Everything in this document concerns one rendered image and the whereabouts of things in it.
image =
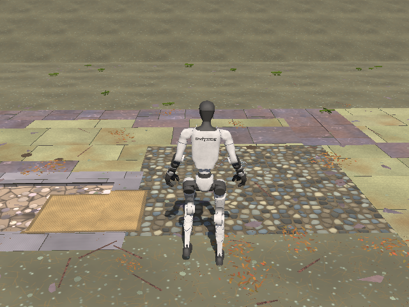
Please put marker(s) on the robot right hand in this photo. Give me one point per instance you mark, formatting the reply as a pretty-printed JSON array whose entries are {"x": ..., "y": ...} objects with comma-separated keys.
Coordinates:
[{"x": 237, "y": 178}]

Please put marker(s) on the robot right forearm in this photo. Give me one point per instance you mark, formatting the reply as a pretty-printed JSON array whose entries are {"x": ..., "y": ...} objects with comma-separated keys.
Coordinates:
[{"x": 238, "y": 168}]

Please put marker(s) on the robot shin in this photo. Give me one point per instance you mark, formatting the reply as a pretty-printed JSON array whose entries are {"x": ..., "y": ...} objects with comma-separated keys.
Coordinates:
[
  {"x": 219, "y": 235},
  {"x": 188, "y": 222}
]

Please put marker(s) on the robot left forearm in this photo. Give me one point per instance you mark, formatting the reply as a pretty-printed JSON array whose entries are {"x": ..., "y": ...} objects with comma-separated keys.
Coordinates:
[{"x": 173, "y": 166}]

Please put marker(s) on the right robot shin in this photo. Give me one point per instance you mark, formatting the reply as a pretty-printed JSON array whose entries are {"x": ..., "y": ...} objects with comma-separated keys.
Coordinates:
[{"x": 219, "y": 235}]

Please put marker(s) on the robot left hand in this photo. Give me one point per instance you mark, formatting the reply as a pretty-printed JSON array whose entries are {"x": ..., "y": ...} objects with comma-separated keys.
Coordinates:
[{"x": 167, "y": 179}]

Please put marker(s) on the left robot upper arm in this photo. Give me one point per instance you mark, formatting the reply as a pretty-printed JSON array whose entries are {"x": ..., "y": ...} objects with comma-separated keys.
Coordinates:
[{"x": 182, "y": 143}]

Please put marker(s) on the left robot shin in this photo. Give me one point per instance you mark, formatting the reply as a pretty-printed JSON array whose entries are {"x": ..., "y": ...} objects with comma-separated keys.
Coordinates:
[{"x": 188, "y": 222}]

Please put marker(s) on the right robot upper arm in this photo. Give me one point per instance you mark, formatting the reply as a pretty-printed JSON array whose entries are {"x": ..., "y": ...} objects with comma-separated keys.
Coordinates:
[{"x": 225, "y": 135}]

